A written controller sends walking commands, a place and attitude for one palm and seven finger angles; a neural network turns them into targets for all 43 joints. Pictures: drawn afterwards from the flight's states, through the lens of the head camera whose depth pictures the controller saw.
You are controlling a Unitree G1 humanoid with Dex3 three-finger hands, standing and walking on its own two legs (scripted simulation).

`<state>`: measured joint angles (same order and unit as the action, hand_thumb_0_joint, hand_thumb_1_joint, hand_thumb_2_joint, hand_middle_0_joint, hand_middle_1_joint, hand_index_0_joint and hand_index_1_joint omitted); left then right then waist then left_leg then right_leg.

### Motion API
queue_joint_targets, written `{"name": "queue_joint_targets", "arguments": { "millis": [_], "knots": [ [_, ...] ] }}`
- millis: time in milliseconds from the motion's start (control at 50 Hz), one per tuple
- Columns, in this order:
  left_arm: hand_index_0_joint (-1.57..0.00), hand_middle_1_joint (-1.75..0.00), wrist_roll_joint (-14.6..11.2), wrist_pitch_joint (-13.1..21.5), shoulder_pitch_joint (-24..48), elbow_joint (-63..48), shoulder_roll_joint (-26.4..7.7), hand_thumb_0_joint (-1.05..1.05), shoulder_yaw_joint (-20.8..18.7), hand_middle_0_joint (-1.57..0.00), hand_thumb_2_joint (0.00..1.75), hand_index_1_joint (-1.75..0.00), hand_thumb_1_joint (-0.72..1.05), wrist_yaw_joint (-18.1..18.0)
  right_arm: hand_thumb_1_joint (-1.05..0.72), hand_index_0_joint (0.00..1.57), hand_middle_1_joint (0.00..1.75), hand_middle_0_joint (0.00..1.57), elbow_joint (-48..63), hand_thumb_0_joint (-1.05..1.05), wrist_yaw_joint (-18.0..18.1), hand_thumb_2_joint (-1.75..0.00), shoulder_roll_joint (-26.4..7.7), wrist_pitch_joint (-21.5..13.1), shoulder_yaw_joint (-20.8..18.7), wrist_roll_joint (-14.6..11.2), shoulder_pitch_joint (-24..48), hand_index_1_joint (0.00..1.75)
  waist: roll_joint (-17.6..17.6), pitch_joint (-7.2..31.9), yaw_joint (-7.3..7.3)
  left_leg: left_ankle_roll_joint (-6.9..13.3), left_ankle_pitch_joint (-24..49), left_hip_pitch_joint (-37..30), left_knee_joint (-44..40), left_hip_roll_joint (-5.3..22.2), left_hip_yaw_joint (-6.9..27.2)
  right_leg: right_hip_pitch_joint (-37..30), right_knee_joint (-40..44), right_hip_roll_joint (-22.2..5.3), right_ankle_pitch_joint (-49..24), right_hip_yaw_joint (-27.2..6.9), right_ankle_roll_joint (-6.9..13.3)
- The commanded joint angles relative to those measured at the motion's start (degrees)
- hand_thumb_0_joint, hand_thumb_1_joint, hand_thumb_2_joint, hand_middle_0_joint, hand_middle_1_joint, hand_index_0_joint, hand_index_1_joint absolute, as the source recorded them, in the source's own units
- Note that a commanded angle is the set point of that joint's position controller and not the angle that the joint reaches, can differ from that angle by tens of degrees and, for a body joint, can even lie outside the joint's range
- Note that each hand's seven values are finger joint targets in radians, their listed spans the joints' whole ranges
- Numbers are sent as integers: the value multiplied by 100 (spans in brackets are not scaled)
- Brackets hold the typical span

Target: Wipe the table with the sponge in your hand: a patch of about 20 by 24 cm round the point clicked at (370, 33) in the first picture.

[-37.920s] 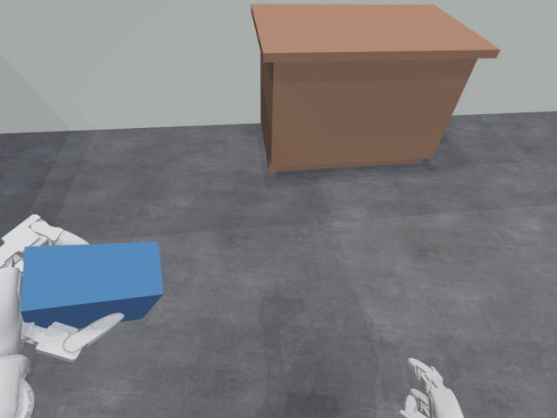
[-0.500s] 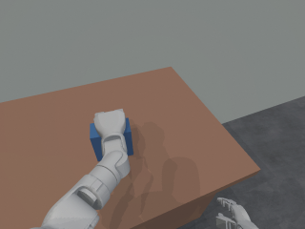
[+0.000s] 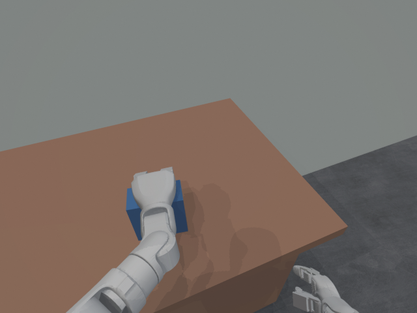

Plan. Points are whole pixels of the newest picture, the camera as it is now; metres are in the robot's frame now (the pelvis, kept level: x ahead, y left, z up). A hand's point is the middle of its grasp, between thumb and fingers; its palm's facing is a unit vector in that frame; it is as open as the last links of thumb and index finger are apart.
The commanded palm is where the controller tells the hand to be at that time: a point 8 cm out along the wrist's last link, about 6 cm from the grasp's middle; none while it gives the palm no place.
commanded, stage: wipe back along the third lane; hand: left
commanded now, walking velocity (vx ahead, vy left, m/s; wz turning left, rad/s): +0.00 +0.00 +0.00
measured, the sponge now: (160, 215) +0.33 +0.16 -0.01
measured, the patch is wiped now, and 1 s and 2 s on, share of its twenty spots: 0.90 0.90 0.90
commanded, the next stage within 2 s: slide back across to the middle lane in 0.42 s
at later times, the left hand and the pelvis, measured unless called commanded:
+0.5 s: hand (168, 221) +0.29 +0.12 +0.03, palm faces +0.02 -0.06 -1.00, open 10.1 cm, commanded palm +0.24 +0.11 +0.06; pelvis -0.01 -0.03 +0.00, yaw -1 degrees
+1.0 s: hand (155, 229) +0.27 +0.14 +0.04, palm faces +0.04 -0.20 -0.98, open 10.1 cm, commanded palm +0.21 +0.17 +0.08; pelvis -0.01 -0.04 +0.00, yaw -3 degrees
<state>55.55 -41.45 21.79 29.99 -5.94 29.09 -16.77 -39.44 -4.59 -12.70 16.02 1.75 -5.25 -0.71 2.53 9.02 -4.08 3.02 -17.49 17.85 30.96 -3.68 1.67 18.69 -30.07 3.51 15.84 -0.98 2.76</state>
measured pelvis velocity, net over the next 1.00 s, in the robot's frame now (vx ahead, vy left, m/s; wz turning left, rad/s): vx -0.01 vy -0.04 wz -0.04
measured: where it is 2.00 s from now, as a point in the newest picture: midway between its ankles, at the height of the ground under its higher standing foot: outside the picture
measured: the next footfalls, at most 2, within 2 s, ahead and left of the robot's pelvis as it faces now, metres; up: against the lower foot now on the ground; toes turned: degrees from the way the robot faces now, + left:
none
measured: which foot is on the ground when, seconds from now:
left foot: down 0.00-1.00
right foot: down 0.00-1.00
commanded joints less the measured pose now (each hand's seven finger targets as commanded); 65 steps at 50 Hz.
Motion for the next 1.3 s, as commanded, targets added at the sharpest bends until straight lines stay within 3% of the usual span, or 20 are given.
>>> {"name": "queue_joint_targets", "arguments": {
  "millis": [0,60,220,260,320,360,380,460,480,560,600,660,720,760,800,860,1060,1100,1260,1280],
  "knots": [
    [-120,-160,-278,125,616,-670,582,0,161,-120,130,-160,10,265,-90,20,30,20,1041,0,-5,-90,-616,-283,-239,-22,1331,30,-846,791,116,-62,1598,-279,-317,294,129,-655,215,-133,-1797,-25,303],
    [-120,-160,-331,122,450,-841,245,0,-184,-120,130,-160,10,245,-90,20,30,20,1079,0,19,-90,-635,-287,-223,-28,1415,30,-895,763,29,-53,1361,-134,-383,261,126,-773,295,-131,-1647,-176,306],
    [-120,-160,-335,64,-34,-1180,440,0,161,-120,130,-160,10,289,-90,20,30,20,1146,0,-17,-90,-592,-319,-196,-66,1553,30,-868,483,65,-40,1134,-119,-396,204,54,-780,406,-151,-1401,-269,244],
    [-120,-160,-368,75,-205,-1322,249,0,-72,-120,130,-160,10,283,-90,20,30,20,1175,0,-34,-90,-608,-334,-207,-58,1608,30,-838,551,-29,-44,1128,-64,-409,196,80,-860,391,-143,-1447,-341,263],
    [-120,-160,-325,72,-215,-1329,418,0,182,-120,130,-160,10,308,-90,20,30,20,1159,0,-40,-90,-599,-358,-201,-68,1594,30,-948,407,61,-31,1053,-83,-379,184,36,-798,433,-154,-1361,-348,223],
    [-120,-160,-336,96,-432,-1483,194,0,-64,-120,130,-160,10,307,-90,20,30,20,1183,0,-53,-90,-622,-375,-220,-67,1652,30,-916,498,-34,-30,1051,-32,-388,169,62,-894,433,-143,-1397,-458,241],
    [-120,-160,-321,110,-389,-1489,383,0,165,-120,130,-160,10,304,-90,20,30,20,1174,0,-50,-90,-597,-377,-213,-63,1637,30,-950,473,39,-18,1071,-66,-340,158,8,-911,412,-169,-1470,-420,209],
    [-120,-160,-283,112,-274,-1517,42,0,-152,-120,130,-160,10,301,-90,20,30,20,1134,0,-7,-90,-631,-402,-226,-62,1645,30,-993,419,29,-21,1005,12,-343,141,30,-897,465,-156,-1514,-580,207],
    [-120,-160,-276,93,-330,-1445,173,0,8,-120,130,-160,10,310,-90,20,30,20,1140,0,9,-90,-612,-413,-202,-65,1635,30,-969,380,53,-17,957,33,-332,126,-24,-919,468,-189,-1437,-559,168],
    [-120,-160,-242,158,-404,-1737,-459,0,-615,-120,130,-160,10,289,-90,20,30,20,1163,0,83,-90,-635,-457,-203,-40,1682,30,-849,573,-80,-23,1001,27,-368,90,7,-1154,497,-192,-1559,-735,183],
    [-120,-160,-209,180,-503,-1892,-393,0,-508,-120,130,-160,10,291,-90,20,30,20,1200,0,95,-90,-605,-473,-193,-50,1655,30,-803,597,-48,-21,1114,-35,-358,86,-20,-1246,466,-213,-1727,-708,164],
    [-120,-160,-184,225,-1054,-2281,-865,0,-976,-120,130,-160,10,273,-90,20,30,20,1260,0,100,-90,-611,-513,-187,-35,1712,30,-716,800,-182,-22,1355,-104,-384,65,3,-1577,432,-211,-2193,-836,181],
    [-120,-160,-98,193,-1138,-2441,-776,0,-758,-120,130,-160,10,319,-90,20,30,20,1267,0,117,-90,-591,-569,-141,-42,1725,30,-754,439,-90,-21,1336,-141,-417,73,-23,-1432,509,-223,-2161,-835,140],
    [-120,-160,-87,221,-1144,-2707,-1132,0,-1106,-120,130,-160,10,353,-90,20,30,20,1256,0,141,-90,-622,-598,-156,-24,1758,30,-738,486,-137,-8,1366,-220,-445,62,6,-1498,558,-206,-2178,-938,155],
    [-120,-160,-109,249,-1349,-2809,-1081,0,-1038,-120,130,-160,10,380,-90,20,30,20,1275,0,173,-90,-593,-635,-133,-25,1747,30,-727,463,-136,-9,1341,-244,-470,56,-40,-1551,562,-231,-2127,-908,114],
    [-120,-160,-106,338,-1374,-2902,-1483,0,-1456,-120,130,-160,10,411,-90,20,30,20,1237,0,242,-90,-624,-685,-130,-2,1733,30,-656,317,-162,-7,1246,-313,-502,42,-12,-1491,730,-225,-1867,-1096,129],
    [-120,-160,-118,702,-1911,-3203,-2018,0,-2089,-120,130,-160,10,448,-90,20,30,20,1222,0,391,-90,-640,-827,-125,55,1667,30,-440,235,-236,-40,1215,-440,-563,14,3,-1489,857,-255,-1611,-1254,145],
    [-120,-160,-116,737,-2042,-3205,-1823,0,-1915,-120,130,-160,10,461,-90,20,30,20,1234,0,398,-90,-619,-846,-122,62,1647,30,-448,154,-211,-35,1259,-431,-571,21,-17,-1437,844,-241,-1645,-1147,135],
    [-120,-160,-80,834,-1980,-3393,-2031,0,-2126,-120,130,-160,10,557,-90,20,30,20,1217,0,473,-90,-686,-961,-144,84,1610,30,-471,25,-193,4,1127,-564,-625,41,65,-1174,1000,-196,-1077,-1145,168],
    [-120,-160,-59,827,-1930,-3358,-1805,0,-1887,-120,130,-160,10,577,-90,20,30,20,1232,0,481,-90,-658,-969,-145,85,1589,30,-426,58,-160,18,1098,-556,-642,45,37,-1168,988,-199,-980,-1028,150]
  ]
}}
